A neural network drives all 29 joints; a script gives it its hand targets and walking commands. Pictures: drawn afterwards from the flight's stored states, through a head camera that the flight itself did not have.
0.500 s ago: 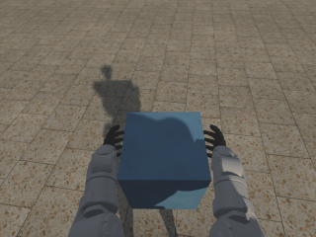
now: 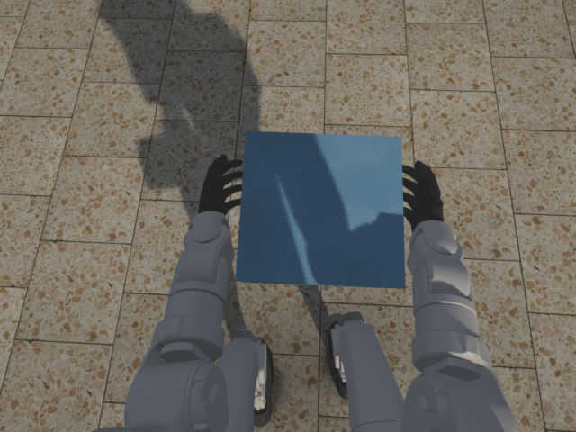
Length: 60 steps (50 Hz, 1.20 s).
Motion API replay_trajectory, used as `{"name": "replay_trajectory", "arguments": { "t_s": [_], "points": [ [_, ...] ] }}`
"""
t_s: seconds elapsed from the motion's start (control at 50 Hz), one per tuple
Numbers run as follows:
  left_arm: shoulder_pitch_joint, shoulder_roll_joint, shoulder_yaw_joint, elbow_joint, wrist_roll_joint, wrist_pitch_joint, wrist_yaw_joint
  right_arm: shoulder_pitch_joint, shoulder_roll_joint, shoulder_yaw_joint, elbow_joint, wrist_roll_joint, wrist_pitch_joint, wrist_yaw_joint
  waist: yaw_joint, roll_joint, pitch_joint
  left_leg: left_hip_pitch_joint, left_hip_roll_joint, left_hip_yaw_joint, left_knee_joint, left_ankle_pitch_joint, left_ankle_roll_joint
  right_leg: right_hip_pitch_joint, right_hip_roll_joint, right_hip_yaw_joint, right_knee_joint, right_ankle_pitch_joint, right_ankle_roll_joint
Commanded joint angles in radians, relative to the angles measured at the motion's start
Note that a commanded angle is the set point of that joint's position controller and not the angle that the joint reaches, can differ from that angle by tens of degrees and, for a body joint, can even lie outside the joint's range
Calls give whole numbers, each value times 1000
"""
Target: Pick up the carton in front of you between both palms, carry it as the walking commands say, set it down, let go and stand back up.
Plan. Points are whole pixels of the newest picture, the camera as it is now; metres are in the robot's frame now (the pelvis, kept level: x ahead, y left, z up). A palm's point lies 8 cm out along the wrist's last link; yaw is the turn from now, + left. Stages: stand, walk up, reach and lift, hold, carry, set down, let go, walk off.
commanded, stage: set down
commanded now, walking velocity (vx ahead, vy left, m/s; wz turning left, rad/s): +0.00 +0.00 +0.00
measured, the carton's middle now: (314, 223) +0.40 -0.06 -0.14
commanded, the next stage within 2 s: none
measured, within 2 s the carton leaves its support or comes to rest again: rests again in 1.88 s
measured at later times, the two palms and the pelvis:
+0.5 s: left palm (250, 214) +0.45 +0.05 -0.22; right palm (409, 230) +0.39 -0.24 -0.22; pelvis -0.02 -0.01 -0.12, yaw +1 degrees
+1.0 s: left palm (271, 216) +0.49 +0.02 -0.37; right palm (399, 241) +0.40 -0.27 -0.37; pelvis -0.05 +0.00 -0.23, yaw +0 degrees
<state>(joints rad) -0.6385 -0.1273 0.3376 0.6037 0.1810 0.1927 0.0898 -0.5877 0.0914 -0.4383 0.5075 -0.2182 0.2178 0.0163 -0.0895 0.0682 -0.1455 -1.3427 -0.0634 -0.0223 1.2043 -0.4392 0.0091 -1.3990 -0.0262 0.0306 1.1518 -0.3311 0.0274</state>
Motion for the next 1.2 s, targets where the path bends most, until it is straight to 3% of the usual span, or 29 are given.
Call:
{"name": "replay_trajectory", "arguments": {
  "t_s": [0.0, 0.14, 0.4, 0.68, 0.86, 1.06, 1.12, 1.18],
  "points": [
    [-559, -944, -523, 39, -54, 5, -195, -560, 816, 524, 57, 68, 17, 234, -57, 9, -748, 222, -113, -25, -130, 91, -40, 418, 162, -66, 11, 142, -31],
    [-672, -904, -439, 94, -35, 11, -185, -657, 798, 452, 106, 66, 39, 240, -65, -7, -814, 70, -131, -5, 3, 91, -34, 285, 159, -73, 127, 161, -18],
    [-831, -838, -511, 69, -104, -16, -159, -785, 767, 496, 47, 146, 21, 180, -98, -6, -1041, -161, -165, 42, 254, 98, -34, 189, 163, -76, 326, 245, 13],
    [-1006, -743, -485, 151, -132, -15, -167, -949, 683, 452, 71, 165, 17, 141, -141, 29, -1031, -451, -169, 77, 450, -1, -27, 102, 147, -86, 487, 222, 25],
    [-1117, -657, -434, 246, -133, -24, -143, -1106, 603, 418, 84, 186, -1, 152, -142, 18, -1014, -456, -160, 74, 556, -11, -12, -54, 131, -120, 599, 174, 35],
    [-1250, -624, -522, 237, -221, -39, -148, -1207, 523, 402, 105, 239, -23, 160, -202, 65, -1033, -438, -146, 74, 682, 44, -19, -110, 105, -140, 723, 238, 35],
    [-1301, -649, -577, 172, -260, -47, -145, -1228, 574, 431, 65, 301, -33, 162, -196, 83, -1115, -403, -148, 83, 712, 95, -24, -49, 109, -143, 755, 311, 39],
    [-1283, -657, -570, 167, -245, -44, -149, -1232, 604, 434, 94, 329, -19, 184, -172, 110, -1064, -396, -141, 83, 728, 122, -20, -129, 109, -138, 774, 316, 41]
  ]
}}
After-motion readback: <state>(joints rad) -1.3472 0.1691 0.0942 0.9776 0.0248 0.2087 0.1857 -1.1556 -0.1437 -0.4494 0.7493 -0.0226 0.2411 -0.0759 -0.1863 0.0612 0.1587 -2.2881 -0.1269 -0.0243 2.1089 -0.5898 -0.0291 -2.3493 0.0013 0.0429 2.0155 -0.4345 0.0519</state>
